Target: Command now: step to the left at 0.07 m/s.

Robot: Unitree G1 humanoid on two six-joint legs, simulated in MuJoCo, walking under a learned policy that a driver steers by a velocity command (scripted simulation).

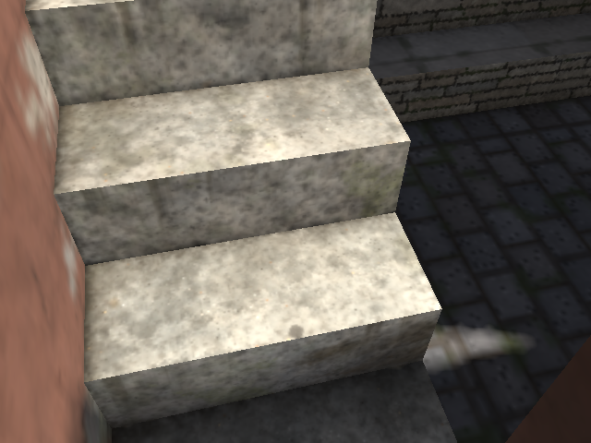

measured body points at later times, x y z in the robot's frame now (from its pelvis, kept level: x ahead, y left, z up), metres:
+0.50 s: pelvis +0.01 +0.00 +0.00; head +0.02 +0.01 +0.45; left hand +0.04 +0.28 -0.14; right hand +0.05 -0.28 -0.13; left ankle -0.01 +0.15 -0.74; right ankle -0.06 -0.15 -0.74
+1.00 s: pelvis +0.01 +0.00 +0.00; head +0.02 +0.01 +0.45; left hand +0.03 +0.28 -0.14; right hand +0.06 -0.27 -0.14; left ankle -0.01 +0.15 -0.74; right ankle -0.06 -0.15 -0.74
